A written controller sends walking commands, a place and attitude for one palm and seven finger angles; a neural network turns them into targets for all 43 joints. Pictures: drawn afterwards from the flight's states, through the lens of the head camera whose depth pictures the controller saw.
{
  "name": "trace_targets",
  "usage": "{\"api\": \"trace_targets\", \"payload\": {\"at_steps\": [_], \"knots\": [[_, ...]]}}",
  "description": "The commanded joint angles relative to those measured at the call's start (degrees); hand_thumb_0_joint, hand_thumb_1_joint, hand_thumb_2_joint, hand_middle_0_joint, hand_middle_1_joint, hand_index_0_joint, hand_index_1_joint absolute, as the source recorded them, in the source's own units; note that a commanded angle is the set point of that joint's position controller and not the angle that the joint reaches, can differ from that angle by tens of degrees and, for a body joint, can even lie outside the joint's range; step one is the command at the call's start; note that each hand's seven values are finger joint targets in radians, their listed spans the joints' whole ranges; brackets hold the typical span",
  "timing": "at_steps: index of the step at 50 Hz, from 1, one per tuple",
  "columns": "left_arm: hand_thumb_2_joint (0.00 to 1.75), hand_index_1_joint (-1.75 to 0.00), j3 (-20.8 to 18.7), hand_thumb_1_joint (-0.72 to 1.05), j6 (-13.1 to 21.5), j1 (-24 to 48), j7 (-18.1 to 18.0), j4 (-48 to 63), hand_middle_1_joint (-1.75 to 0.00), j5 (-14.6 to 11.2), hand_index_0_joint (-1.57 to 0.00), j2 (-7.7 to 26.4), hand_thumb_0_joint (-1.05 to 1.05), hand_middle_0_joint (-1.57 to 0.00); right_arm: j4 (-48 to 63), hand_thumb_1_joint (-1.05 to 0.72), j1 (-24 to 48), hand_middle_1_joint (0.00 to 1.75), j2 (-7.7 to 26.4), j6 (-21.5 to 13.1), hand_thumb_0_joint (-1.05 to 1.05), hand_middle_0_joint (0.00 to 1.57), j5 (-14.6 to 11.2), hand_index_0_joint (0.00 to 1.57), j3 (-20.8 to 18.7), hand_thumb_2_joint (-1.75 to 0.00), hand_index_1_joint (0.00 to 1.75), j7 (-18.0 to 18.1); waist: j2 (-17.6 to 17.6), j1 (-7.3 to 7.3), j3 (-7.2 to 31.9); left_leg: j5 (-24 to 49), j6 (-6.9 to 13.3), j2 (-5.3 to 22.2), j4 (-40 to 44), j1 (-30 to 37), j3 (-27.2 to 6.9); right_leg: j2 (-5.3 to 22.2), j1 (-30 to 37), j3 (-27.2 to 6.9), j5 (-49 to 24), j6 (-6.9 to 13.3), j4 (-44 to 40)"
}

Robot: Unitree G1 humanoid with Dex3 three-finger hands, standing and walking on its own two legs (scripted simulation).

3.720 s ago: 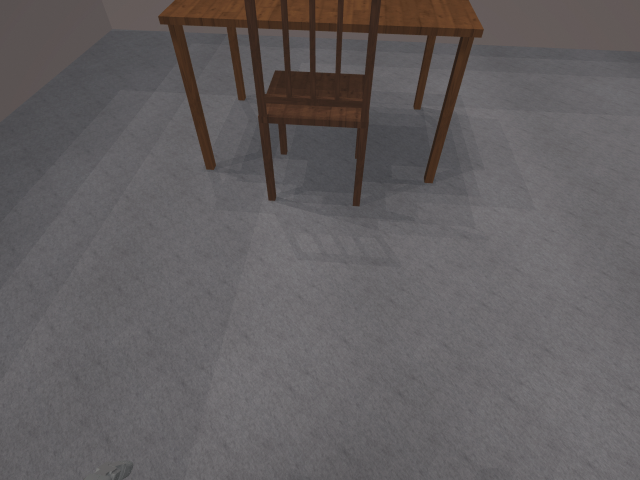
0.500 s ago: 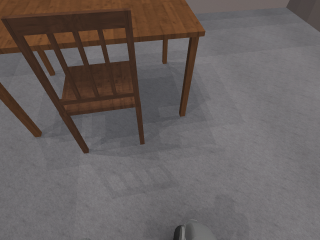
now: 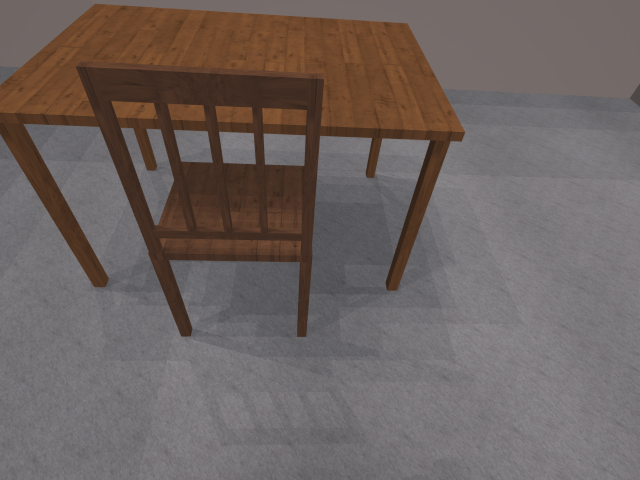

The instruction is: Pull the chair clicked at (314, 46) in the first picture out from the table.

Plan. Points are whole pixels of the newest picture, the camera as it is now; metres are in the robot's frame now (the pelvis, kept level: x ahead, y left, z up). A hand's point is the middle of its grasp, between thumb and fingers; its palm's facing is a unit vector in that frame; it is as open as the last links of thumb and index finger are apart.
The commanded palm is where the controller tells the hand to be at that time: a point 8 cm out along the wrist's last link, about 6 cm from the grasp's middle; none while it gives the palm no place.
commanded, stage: take the last steps up to it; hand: left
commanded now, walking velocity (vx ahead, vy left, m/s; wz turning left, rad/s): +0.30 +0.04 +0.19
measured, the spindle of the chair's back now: (220, 175) +0.72 +0.25 -0.06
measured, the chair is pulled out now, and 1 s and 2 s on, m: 0.00 0.00 0.00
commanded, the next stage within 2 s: come to a stop and stand still in 0.96 s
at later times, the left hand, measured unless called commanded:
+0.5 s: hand out of the picture -0.02 +0.13 -0.15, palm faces +0.19 -0.97 -0.17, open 7.4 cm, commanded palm none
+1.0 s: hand (173, 393) +0.27 +0.24 -0.15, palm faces +0.10 -0.97 -0.22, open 7.4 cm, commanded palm none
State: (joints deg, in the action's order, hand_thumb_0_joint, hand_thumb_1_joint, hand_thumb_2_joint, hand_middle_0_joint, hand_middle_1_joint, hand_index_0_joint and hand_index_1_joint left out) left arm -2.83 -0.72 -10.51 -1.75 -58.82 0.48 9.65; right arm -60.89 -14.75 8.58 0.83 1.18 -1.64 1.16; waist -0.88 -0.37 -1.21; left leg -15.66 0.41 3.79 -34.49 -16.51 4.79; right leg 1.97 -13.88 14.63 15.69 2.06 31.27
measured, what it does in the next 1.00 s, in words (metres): walks ahead: right foot, then left foot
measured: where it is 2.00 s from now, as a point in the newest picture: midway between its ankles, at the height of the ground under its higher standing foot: (287, 477)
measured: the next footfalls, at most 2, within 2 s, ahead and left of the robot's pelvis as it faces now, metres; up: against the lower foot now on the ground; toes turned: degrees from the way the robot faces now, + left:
right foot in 0.26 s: +0.05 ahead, -0.12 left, +0.00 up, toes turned -3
left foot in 0.68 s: +0.23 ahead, +0.16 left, +0.00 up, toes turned +13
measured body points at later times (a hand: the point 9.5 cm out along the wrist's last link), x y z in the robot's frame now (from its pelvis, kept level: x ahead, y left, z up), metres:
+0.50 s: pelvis +0.08 -0.01 +0.02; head +0.09 -0.02 +0.46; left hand -0.03 +0.18 -0.13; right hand +0.15 -0.24 -0.14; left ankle +0.11 +0.13 -0.67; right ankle +0.01 -0.12 -0.73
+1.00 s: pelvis +0.22 +0.05 +0.01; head +0.23 +0.04 +0.46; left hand +0.27 +0.29 -0.14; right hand +0.25 -0.18 -0.15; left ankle +0.19 +0.15 -0.73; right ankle +0.27 -0.06 -0.71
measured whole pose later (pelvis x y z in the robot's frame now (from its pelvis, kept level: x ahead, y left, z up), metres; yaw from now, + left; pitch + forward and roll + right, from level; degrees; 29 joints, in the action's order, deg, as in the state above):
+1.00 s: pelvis +0.22 +0.05 +0.01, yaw +4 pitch +0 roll +2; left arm -3.1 0.9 -10.8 -0.4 -58.1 1.6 10.3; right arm -61.0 -15.2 9.5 -2.5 1.2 -2.2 1.1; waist -1.3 -0.6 -1.8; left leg -14.4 1.9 -0.2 -24.0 -9.4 9.8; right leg 4.7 -24.5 4.2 18.5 0.0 43.4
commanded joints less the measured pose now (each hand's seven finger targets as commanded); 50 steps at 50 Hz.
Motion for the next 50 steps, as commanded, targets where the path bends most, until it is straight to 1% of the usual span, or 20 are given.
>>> {"api": "trace_targets", "payload": {"at_steps": [1,6,9,11,12,14,15,17,20,23,29,30,32,33,34,35,38,41,48,50], "knots": [[0.90,-0.30,0.0,0.90,-0.1,-2.7,0.5,2.6,-0.30,0.3,-0.20,2.6,0.00,-0.20,2.9,-0.90,-1.6,0.30,8.0,-0.9,0.00,0.20,0.5,0.20,-0.8,-0.90,0.30,0.7,13.3,0.75,-3.2,0.5,7.5,12.5,23.3,-2.1,-19.4,2.2,-3.1,-8.6,8.7,-2.6,6.8],[0.90,-0.30,0.6,0.90,1.4,-3.4,1.6,1.8,-0.30,1.0,-0.20,2.6,0.00,-0.20,2.1,-0.90,-3.9,0.30,9.7,-1.9,0.00,0.20,0.4,0.20,-1.6,-0.90,0.30,0.6,8.0,-1.45,1.6,0.2,10.8,12.2,21.3,12.5,-18.3,1.5,-13.2,-10.9,13.7,-2.3,15.5],[0.90,-0.30,0.9,0.90,2.1,-5.4,2.1,1.0,-0.30,0.8,-0.20,2.1,0.00,-0.20,1.5,-0.90,-3.7,0.30,10.2,-2.1,0.00,0.20,0.2,0.20,-2.0,-0.90,0.30,0.2,6.2,-1.04,1.7,-0.5,10.2,10.0,19.5,11.2,-15.5,0.6,-8.3,-9.3,12.2,-2.3,7.4],[0.90,-0.30,0.8,0.90,2.5,-10.4,2.1,-0.9,-0.30,0.8,-0.20,1.9,0.00,-0.20,1.5,-0.90,-2.0,0.30,9.9,-2.0,0.00,0.20,-0.2,0.20,-1.9,-0.90,0.30,0.1,5.0,1.30,1.0,-5.0,8.0,7.3,16.2,4.8,-13.2,-0.2,1.5,-8.2,4.5,-2.5,-3.5],[0.90,-0.30,0.6,0.90,2.9,-13.9,1.8,-2.1,-0.30,0.9,-0.20,3.1,0.00,-0.20,1.8,-0.90,-1.0,0.30,8.7,-2.0,0.00,0.20,-0.6,0.20,-1.8,-0.90,0.30,-0.1,1.6,2.72,0.8,-7.3,5.9,4.3,11.2,-0.5,-10.5,1.8,8.3,-10.6,1.9,-2.1,-9.8],[0.90,-0.30,-1.2,0.90,3.0,-19.9,1.0,-3.1,-0.30,1.2,-0.20,11.5,0.00,-0.20,5.4,-0.90,3.2,0.30,4.8,-2.2,0.00,0.20,-0.5,0.20,-1.0,-0.90,0.30,-1.2,-14.2,5.63,-4.0,-13.6,1.4,-4.0,-8.6,-19.6,0.4,21.1,15.0,-35.6,17.7,6.3,-23.6],[0.90,-0.30,-1.3,0.90,3.5,-21.9,0.6,-3.6,-0.30,0.9,-0.20,11.1,0.00,-0.20,6.1,-0.90,7.1,0.30,7.0,-2.1,0.00,0.20,0.2,0.20,-1.7,-0.90,0.30,-1.5,-12.6,6.75,-6.5,-13.1,1.6,-1.7,-16.3,-22.1,-3.5,22.6,11.2,-39.3,18.3,8.3,-25.7],[0.90,-0.30,-0.6,0.90,4.1,-18.9,0.4,-3.6,-0.30,1.1,-0.20,7.5,0.00,-0.20,5.3,-0.90,6.5,0.30,6.2,-2.1,0.00,0.20,0.1,0.20,-2.0,-0.90,0.30,-2.0,-8.3,3.65,-10.0,-7.0,1.7,0.8,-22.7,-23.6,-5.4,20.5,8.5,-33.0,12.6,8.2,-24.6],[0.90,-0.30,0.1,0.90,5.0,-17.2,0.4,-3.0,-0.30,1.1,-0.20,5.1,0.00,-0.20,3.7,-0.90,4.2,0.30,4.1,-1.9,0.00,0.20,0.1,0.20,-1.9,-0.90,0.30,-2.6,-5.2,1.49,-8.4,0.2,0.5,1.5,-23.2,-20.9,-3.2,16.2,8.0,-21.2,-2.6,6.2,-22.8],[0.90,-0.30,0.2,0.90,5.5,-18.9,0.4,-4.0,-0.30,1.1,-0.20,5.1,0.00,-0.20,4.6,-0.90,6.3,0.30,3.3,-1.8,0.00,0.20,-0.1,0.20,-1.6,-0.90,0.30,-2.8,-6.0,1.93,-7.0,2.2,0.0,1.3,-17.2,-19.1,-0.8,14.8,9.8,-16.0,-12.6,5.8,-21.7],[0.90,-0.30,-0.3,0.90,4.8,-20.1,0.2,-5.8,-0.30,1.2,-0.20,6.6,0.00,-0.20,6.3,-0.90,10.3,0.30,2.2,-2.7,0.00,0.20,-0.2,0.20,-1.0,-0.90,0.30,-3.2,-9.1,3.23,-5.9,2.3,1.6,-0.8,-4.4,-9.7,2.4,14.2,9.6,-12.4,-20.4,4.9,-17.7],[0.90,-0.30,-0.4,0.90,4.6,-19.4,0.2,-5.8,-0.30,1.1,-0.20,6.5,0.00,-0.20,6.2,-0.90,9.0,0.30,2.8,-3.0,0.00,0.20,-0.1,0.20,-1.0,-0.90,0.30,-3.0,-8.3,2.32,-5.3,2.1,2.0,-1.5,-1.5,-6.5,2.7,13.5,9.5,-11.9,-22.8,4.5,-15.1],[0.90,-0.30,-0.5,0.90,4.5,-17.2,0.2,-5.5,-0.30,0.7,-0.20,6.2,0.00,-0.20,2.5,-0.90,-2.9,0.30,5.4,-3.8,0.00,0.20,0.4,0.20,-1.7,-0.90,0.30,-2.0,-4.0,-3.09,1.0,6.7,2.7,-2.9,7.6,10.1,3.2,10.1,6.6,-8.6,-27.0,2.6,0.4],[0.90,-0.30,-0.3,0.90,4.4,-19.0,0.5,-4.9,-0.30,0.2,-0.20,3.9,0.00,-0.20,0.8,-0.90,-10.5,0.30,11.0,-4.3,0.00,0.20,1.0,0.20,-2.9,-0.90,0.30,-1.1,5.7,-5.23,8.5,13.4,5.4,6.7,8.3,24.0,-7.3,5.8,-2.1,-6.1,-13.4,0.3,14.0],[0.90,-0.30,0.2,0.90,4.2,-19.6,0.9,-3.2,-0.30,0.0,-0.20,1.2,0.00,-0.20,0.2,-0.90,-14.9,0.30,16.5,-4.0,0.00,0.20,0.6,0.20,-4.1,-0.90,0.30,-0.4,16.6,-5.16,11.3,18.2,10.7,19.3,13.5,29.2,-25.5,-0.6,-14.1,-6.1,17.7,-1.3,30.0],[0.90,-0.30,0.0,0.90,4.0,-16.6,0.6,-1.9,-0.30,0.3,-0.20,2.1,0.00,-0.20,0.1,-0.90,-13.7,0.30,16.2,-3.6,0.00,0.20,0.0,0.20,-3.9,-0.90,0.30,-0.1,13.1,-5.17,10.2,12.6,12.7,20.9,16.8,25.2,-25.7,0.0,-17.1,-11.5,19.9,0.0,37.4],[0.90,-0.30,-0.6,0.90,3.5,-10.9,1.5,-2.1,-0.30,0.8,-0.20,1.4,0.00,-0.20,2.5,-0.90,-2.9,0.30,6.8,-4.4,0.00,0.20,0.1,0.20,-1.7,-0.90,0.30,0.2,7.1,-1.33,-1.8,7.9,10.4,15.3,21.5,7.2,-15.1,5.2,-18.0,-14.1,6.9,-0.5,38.7],[0.90,-0.30,-0.4,0.90,2.1,-13.8,1.5,-2.8,-0.30,1.0,-0.20,-0.3,0.00,-0.20,2.9,-0.90,-0.9,0.30,5.3,-5.2,0.00,0.20,0.0,0.20,-1.3,-0.90,0.30,0.5,6.5,1.78,0.1,15.8,10.3,12.7,22.1,3.3,-7.9,5.2,-12.3,-13.0,5.1,-1.6,30.2],[0.90,-0.30,0.1,0.90,1.5,-6.1,1.7,1.3,-0.30,1.1,-0.20,0.7,0.00,-0.20,2.4,-0.90,-1.8,0.30,8.1,-4.0,0.00,0.20,0.4,0.20,-1.9,-0.90,0.30,0.0,6.7,0.81,-1.5,8.3,10.6,12.4,20.9,2.7,-6.9,2.8,-6.5,-10.3,3.0,-1.9,10.6],[0.90,-0.30,0.1,0.90,1.9,-8.0,1.8,1.0,-0.30,1.2,-0.20,1.3,0.00,-0.20,2.1,-0.90,-1.0,0.30,8.2,-3.6,0.00,0.20,0.4,0.20,-1.8,-0.90,0.30,-0.1,3.6,2.44,-1.5,4.4,8.7,10.8,17.1,0.1,-5.9,0.8,0.1,-8.7,-1.5,-1.7,4.1]]}}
